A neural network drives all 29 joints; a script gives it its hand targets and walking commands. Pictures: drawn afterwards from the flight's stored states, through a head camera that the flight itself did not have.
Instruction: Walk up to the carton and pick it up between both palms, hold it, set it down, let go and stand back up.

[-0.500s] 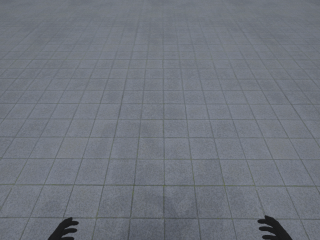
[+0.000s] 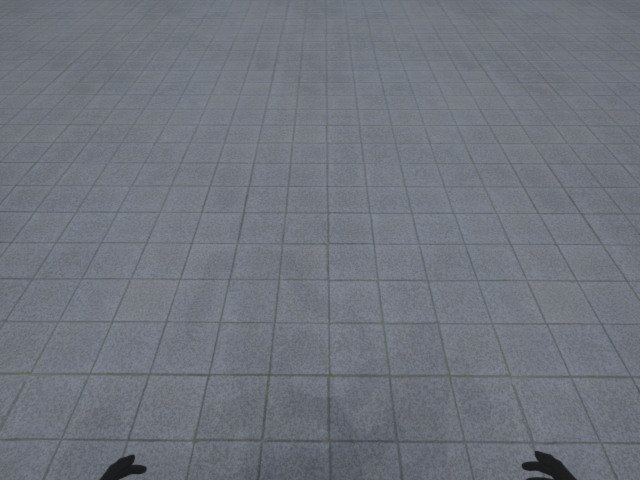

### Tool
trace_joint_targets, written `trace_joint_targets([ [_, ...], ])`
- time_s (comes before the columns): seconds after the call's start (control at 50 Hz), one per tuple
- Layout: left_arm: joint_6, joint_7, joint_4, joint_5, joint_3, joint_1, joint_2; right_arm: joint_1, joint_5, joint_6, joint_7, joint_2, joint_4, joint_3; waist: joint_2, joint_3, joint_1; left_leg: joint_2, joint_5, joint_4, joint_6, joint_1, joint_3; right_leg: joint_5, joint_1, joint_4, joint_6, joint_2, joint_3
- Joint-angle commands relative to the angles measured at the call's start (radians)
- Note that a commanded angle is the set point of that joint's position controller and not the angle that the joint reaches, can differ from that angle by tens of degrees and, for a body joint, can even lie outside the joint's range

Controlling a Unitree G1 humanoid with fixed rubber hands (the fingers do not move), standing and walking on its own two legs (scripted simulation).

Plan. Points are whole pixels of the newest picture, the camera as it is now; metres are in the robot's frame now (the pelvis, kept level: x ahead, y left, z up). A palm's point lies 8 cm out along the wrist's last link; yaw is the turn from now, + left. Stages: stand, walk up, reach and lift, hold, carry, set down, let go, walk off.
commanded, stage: stand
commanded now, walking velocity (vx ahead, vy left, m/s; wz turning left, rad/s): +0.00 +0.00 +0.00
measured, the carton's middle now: out of the picture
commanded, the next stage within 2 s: walk up in 0.54 s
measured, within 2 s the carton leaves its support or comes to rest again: neither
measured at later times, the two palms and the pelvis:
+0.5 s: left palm out of the picture +0.09 +0.30 -0.09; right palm out of the picture +0.11 -0.30 -0.08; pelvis +0.00 +0.00 +0.02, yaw +0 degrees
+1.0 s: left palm out of the picture +0.11 +0.35 -0.09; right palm out of the picture +0.02 -0.29 -0.07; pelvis -0.06 +0.06 +0.01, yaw -15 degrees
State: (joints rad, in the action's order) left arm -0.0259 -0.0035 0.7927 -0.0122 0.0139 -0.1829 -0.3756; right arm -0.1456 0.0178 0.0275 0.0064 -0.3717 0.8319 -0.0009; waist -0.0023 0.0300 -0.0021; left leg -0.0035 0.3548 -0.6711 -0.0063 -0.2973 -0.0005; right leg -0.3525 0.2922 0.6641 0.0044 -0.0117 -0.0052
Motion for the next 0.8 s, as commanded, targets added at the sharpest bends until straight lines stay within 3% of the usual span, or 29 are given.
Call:
trace_joint_targets([
  [0.0, -0.023, 0.003, -0.055, 0.002, 0.037, 0.078, -0.158, 0.067, -0.009, 0.026, -0.009, -0.169, -0.045, -0.040, -0.028, -0.118, 0.007, -0.091, -0.224, 0.138, -0.058, 0.067, -0.110, 0.169, -0.038, -0.124, -0.064, -0.078, 0.073],
  [0.04, -0.029, 0.002, -0.034, 0.005, 0.045, 0.056, -0.175, 0.076, -0.002, 0.022, -0.008, -0.204, -0.033, -0.054, 0.047, -0.073, -0.007, -0.088, -0.223, 0.167, -0.065, 0.031, -0.109, 0.158, -0.039, -0.125, -0.062, -0.071, 0.076],
  [0.08, -0.024, 0.004, -0.018, -0.002, 0.030, 0.073, -0.160, 0.072, -0.004, 0.019, -0.008, -0.200, -0.015, -0.050, -0.006, -0.073, 0.010, -0.084, -0.224, 0.166, -0.053, 0.059, -0.096, 0.188, -0.047, -0.176, -0.064, -0.087, 0.095],
  [0.1, -0.019, 0.005, -0.005, 0.006, 0.037, 0.065, -0.168, 0.063, 0.002, 0.022, -0.010, -0.188, -0.005, -0.045, 0.016, -0.054, -0.010, -0.078, -0.190, 0.175, -0.057, 0.021, -0.092, 0.172, -0.066, -0.162, -0.061, -0.085, 0.083],
  [0.12, -0.022, 0.003, 0.014, 0.006, 0.038, 0.054, -0.196, 0.058, -0.001, 0.018, -0.008, -0.186, 0.002, -0.034, 0.029, -0.022, -0.001, -0.079, -0.180, 0.187, -0.054, 0.009, -0.106, 0.169, -0.061, -0.172, -0.066, -0.087, 0.106],
  [0.16, -0.018, 0.008, 0.023, -0.003, 0.044, 0.067, -0.198, 0.071, -0.008, 0.017, -0.002, -0.165, 0.016, -0.036, -0.017, -0.095, 0.004, -0.092, -0.242, 0.191, -0.049, 0.080, -0.101, 0.221, -0.088, -0.181, -0.056, -0.085, 0.080],
  [0.18, -0.014, 0.008, 0.032, 0.013, 0.035, 0.059, -0.188, 0.076, -0.007, 0.023, -0.005, -0.190, 0.023, -0.034, 0.033, -0.064, -0.019, -0.087, -0.244, 0.205, -0.053, 0.040, -0.114, 0.218, -0.095, -0.184, -0.061, -0.083, 0.094],
  [0.22, -0.018, 0.004, 0.043, 0.005, 0.037, 0.086, -0.197, 0.072, -0.004, 0.016, -0.009, -0.195, 0.041, -0.033, 0.016, -0.080, 0.006, -0.082, -0.280, 0.207, -0.035, 0.093, -0.102, 0.238, -0.084, -0.202, -0.061, -0.092, 0.095],
  [0.24, -0.020, 0.003, 0.047, 0.010, 0.030, 0.083, -0.166, 0.075, -0.004, 0.017, -0.011, -0.206, 0.051, -0.040, 0.027, -0.081, -0.006, -0.091, -0.250, 0.218, -0.041, 0.093, -0.099, 0.207, -0.099, -0.209, -0.050, -0.088, 0.085],
  [0.26, -0.016, 0.003, 0.066, 0.006, 0.025, 0.076, -0.182, 0.079, -0.009, 0.009, -0.007, -0.193, 0.059, -0.030, -0.016, -0.082, -0.011, -0.097, -0.247, 0.230, -0.040, 0.093, -0.110, 0.203, -0.098, -0.217, -0.050, -0.086, 0.083],
  [0.3, -0.018, 0.002, 0.083, 0.006, 0.025, 0.081, -0.174, 0.091, -0.007, 0.016, -0.005, -0.195, 0.064, -0.032, 0.022, -0.039, 0.005, -0.082, -0.229, 0.253, -0.036, 0.093, -0.099, 0.206, -0.074, -0.243, -0.049, -0.088, 0.090],
  [0.32, -0.019, 0.000, 0.090, 0.012, 0.024, 0.074, -0.167, 0.097, -0.009, 0.015, -0.008, -0.203, 0.078, -0.031, -0.026, -0.033, -0.021, -0.092, -0.229, 0.257, -0.049, 0.060, -0.104, 0.225, -0.108, -0.249, -0.047, -0.092, 0.085],
  [0.34, -0.026, 0.000, 0.102, 0.005, 0.021, 0.091, -0.174, 0.099, -0.008, 0.014, 0.000, -0.197, 0.086, -0.030, -0.030, -0.054, 0.000, -0.089, -0.229, 0.261, -0.037, 0.110, -0.103, 0.207, -0.089, -0.253, -0.049, -0.096, 0.086],
  [0.36, -0.017, 0.000, 0.095, 0.003, 0.022, 0.086, -0.180, 0.099, -0.006, 0.014, -0.004, -0.193, 0.086, -0.032, 0.013, -0.063, -0.018, -0.096, -0.216, 0.269, -0.040, 0.105, -0.106, 0.205, -0.112, -0.259, -0.047, -0.095, 0.086],
  [0.42, -0.013, 0.007, 0.132, 0.005, 0.025, 0.084, -0.190, 0.092, -0.003, 0.014, -0.005, -0.192, 0.107, -0.029, 0.028, -0.052, 0.006, -0.091, -0.215, 0.280, -0.037, 0.129, -0.104, 0.207, -0.110, -0.306, -0.040, -0.095, 0.095],
  [0.44, -0.013, 0.008, 0.139, 0.006, 0.024, 0.099, -0.208, 0.062, -0.002, 0.013, 0.000, -0.148, 0.123, -0.011, -0.038, -0.047, 0.023, -0.099, -0.234, 0.305, -0.029, 0.130, -0.114, 0.221, -0.127, -0.298, -0.041, -0.102, 0.097],
  [0.46, -0.007, 0.009, 0.133, 0.009, 0.030, 0.089, -0.199, 0.064, -0.007, 0.015, -0.008, -0.196, 0.133, -0.027, -0.001, -0.029, -0.010, -0.092, -0.212, 0.312, -0.027, 0.135, -0.104, 0.166, -0.104, -0.308, -0.049, -0.103, 0.113],
  [0.48, -0.006, 0.006, 0.139, 0.006, 0.020, 0.112, -0.189, 0.081, -0.012, 0.014, -0.005, -0.182, 0.133, -0.023, -0.023, -0.028, 0.011, -0.094, -0.214, 0.297, -0.027, 0.147, -0.104, 0.178, -0.081, -0.320, -0.044, -0.098, 0.106],
  [0.5, -0.012, 0.007, 0.155, 0.003, 0.016, 0.069, -0.175, 0.070, -0.001, 0.017, -0.006, -0.192, 0.146, -0.026, 0.017, -0.039, -0.001, -0.103, -0.240, 0.299, -0.029, 0.153, -0.106, 0.201, -0.111, -0.332, -0.041, -0.104, 0.095],
  [0.56, -0.020, 0.004, 0.158, 0.011, 0.022, 0.122, -0.192, 0.109, -0.013, 0.013, -0.004, -0.201, 0.146, -0.026, -0.041, -0.077, 0.005, -0.101, -0.292, 0.318, -0.032, 0.167, -0.108, 0.249, -0.130, -0.312, -0.040, -0.100, 0.089],
  [0.6, -0.017, 0.002, 0.167, 0.008, 0.015, 0.111, -0.167, 0.112, -0.001, 0.014, -0.009, -0.217, 0.157, -0.030, 0.031, -0.014, -0.005, -0.098, -0.254, 0.323, -0.025, 0.131, -0.098, 0.238, -0.131, -0.337, -0.035, -0.107, 0.098],
  [0.64, -0.012, 0.011, 0.175, 0.008, 0.022, 0.095, -0.183, 0.094, -0.010, 0.008, -0.008, -0.198, 0.167, -0.020, -0.017, -0.046, -0.003, -0.105, -0.278, 0.328, -0.026, 0.146, -0.115, 0.241, -0.156, -0.338, -0.032, -0.098, 0.089],
  [0.66, -0.008, 0.007, 0.181, 0.010, 0.015, 0.103, -0.169, 0.107, -0.008, 0.009, -0.007, -0.205, 0.160, -0.028, 0.026, -0.045, -0.005, -0.101, -0.255, 0.332, -0.023, 0.136, -0.099, 0.252, -0.151, -0.330, -0.032, -0.103, 0.080],
  [0.68, -0.005, 0.012, 0.190, 0.003, 0.023, 0.110, -0.201, 0.112, -0.009, 0.012, -0.008, -0.191, 0.168, -0.022, 0.003, -0.059, 0.009, -0.101, -0.249, 0.330, -0.015, 0.152, -0.109, 0.256, -0.152, -0.331, -0.034, -0.094, 0.077],
  [0.7, -0.004, 0.004, 0.187, 0.005, 0.017, 0.105, -0.175, 0.109, -0.004, 0.012, -0.011, -0.207, 0.174, -0.029, 0.035, -0.062, -0.007, -0.108, -0.240, 0.339, -0.026, 0.137, -0.119, 0.279, -0.176, -0.317, -0.034, -0.103, 0.081],
  [0.72, 0.020, 0.002, 0.124, 0.024, 0.062, 0.078, -0.265, 0.162, -0.001, -0.023, 0.001, -0.272, 0.124, -0.055, 0.021, 0.046, -0.010, -0.042, -0.335, 0.129, -0.025, 0.163, 0.014, 0.614, 0.020, -0.270, -0.100, -0.126, 0.267],
  [0.74, 0.024, -0.002, 0.126, 0.021, 0.065, 0.033, -0.279, 0.148, -0.008, -0.041, 0.006, -0.262, 0.104, -0.062, 0.013, -0.003, -0.017, -0.002, -0.312, 0.053, -0.026, 0.144, 0.014, 0.729, 0.021, -0.278, -0.158, -0.182, 0.336],
  [0.76, 0.031, 0.003, 0.127, 0.017, 0.075, -0.009, -0.304, 0.149, -0.010, -0.059, 0.012, -0.236, 0.104, -0.059, -0.060, 0.035, -0.035, 0.062, -0.167, -0.022, -0.019, 0.064, 0.022, 0.739, -0.011, -0.324, -0.210, -0.237, 0.415],
  [0.78, 0.031, 0.005, 0.106, 0.012, 0.089, 0.000, -0.330, 0.131, -0.009, -0.066, 0.012, -0.192, 0.086, -0.050, -0.208, -0.016, -0.023, 0.091, 0.143, -0.148, -0.022, -0.112, -0.021, 0.869, -0.182, -0.330, -0.290, -0.332, 0.526],
])
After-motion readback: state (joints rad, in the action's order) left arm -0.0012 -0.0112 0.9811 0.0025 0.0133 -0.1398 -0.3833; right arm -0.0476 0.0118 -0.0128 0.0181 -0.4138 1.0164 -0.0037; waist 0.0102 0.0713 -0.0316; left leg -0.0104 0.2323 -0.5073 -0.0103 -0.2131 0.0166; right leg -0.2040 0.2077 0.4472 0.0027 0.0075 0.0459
